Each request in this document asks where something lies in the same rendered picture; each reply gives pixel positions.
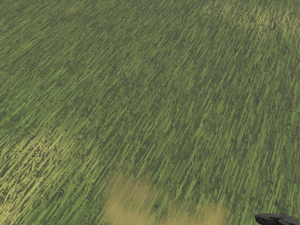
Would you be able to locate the robot right hand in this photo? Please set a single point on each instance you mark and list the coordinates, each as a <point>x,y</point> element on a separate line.
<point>276,219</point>

